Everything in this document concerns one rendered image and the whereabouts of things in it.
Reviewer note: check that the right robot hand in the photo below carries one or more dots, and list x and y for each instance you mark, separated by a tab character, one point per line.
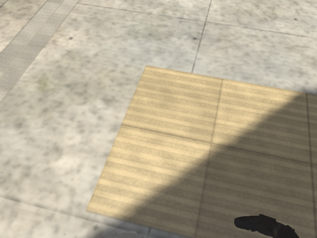
265	225

